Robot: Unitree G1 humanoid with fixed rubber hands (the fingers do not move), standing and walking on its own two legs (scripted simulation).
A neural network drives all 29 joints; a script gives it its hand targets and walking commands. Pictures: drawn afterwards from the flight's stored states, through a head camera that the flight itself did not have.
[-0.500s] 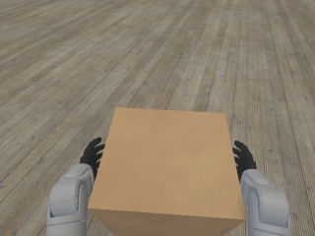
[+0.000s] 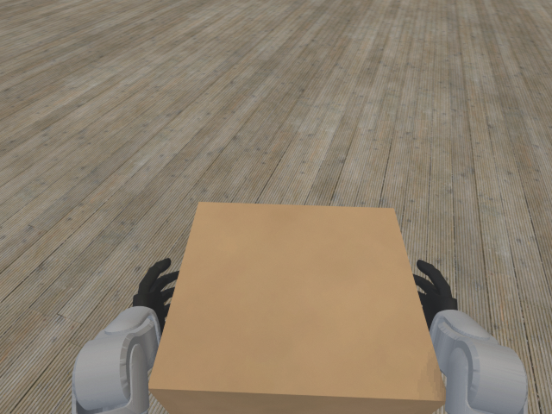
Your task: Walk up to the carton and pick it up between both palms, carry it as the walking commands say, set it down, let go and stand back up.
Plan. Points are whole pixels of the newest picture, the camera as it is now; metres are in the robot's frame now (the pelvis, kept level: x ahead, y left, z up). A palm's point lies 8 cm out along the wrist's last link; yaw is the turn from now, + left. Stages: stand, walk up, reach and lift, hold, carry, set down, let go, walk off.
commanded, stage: carry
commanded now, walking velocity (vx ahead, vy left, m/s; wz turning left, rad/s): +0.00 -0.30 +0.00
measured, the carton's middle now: (291, 332) +0.26 +0.01 +0.00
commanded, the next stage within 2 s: none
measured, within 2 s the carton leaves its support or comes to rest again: neither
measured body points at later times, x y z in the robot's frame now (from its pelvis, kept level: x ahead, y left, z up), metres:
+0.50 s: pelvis -0.04 -0.17 +0.00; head -0.05 -0.15 +0.45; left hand +0.21 +0.02 +0.05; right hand +0.22 -0.35 +0.07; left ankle -0.04 -0.06 -0.73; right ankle -0.02 -0.28 -0.67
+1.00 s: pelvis -0.07 -0.35 +0.00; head -0.08 -0.36 +0.45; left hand +0.18 -0.17 +0.07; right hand +0.19 -0.54 +0.07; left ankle -0.11 -0.27 -0.71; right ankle -0.02 -0.41 -0.73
